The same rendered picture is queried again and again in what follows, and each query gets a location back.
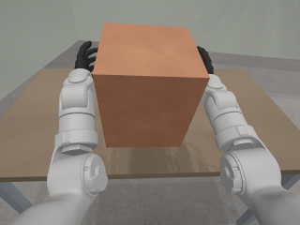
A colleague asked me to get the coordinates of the robot right forearm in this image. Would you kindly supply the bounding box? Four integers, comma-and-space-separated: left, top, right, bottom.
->
200, 74, 281, 182

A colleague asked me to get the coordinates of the carton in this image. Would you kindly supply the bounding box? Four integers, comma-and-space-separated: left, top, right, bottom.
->
92, 22, 210, 148

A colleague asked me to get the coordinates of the left robot hand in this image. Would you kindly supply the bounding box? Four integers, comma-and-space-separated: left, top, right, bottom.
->
74, 40, 98, 79

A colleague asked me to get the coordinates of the robot left forearm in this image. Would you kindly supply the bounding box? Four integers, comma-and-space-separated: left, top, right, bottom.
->
47, 68, 98, 191

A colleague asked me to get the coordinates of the right robot hand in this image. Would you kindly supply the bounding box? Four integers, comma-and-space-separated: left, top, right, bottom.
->
197, 46, 214, 75

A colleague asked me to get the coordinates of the robot left upper arm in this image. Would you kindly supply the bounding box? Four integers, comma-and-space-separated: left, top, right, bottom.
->
9, 153, 108, 225

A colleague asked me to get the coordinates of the table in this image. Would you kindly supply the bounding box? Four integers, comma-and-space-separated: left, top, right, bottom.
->
0, 68, 300, 225

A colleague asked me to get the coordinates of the robot right upper arm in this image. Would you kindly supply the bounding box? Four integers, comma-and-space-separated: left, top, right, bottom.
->
219, 147, 300, 225

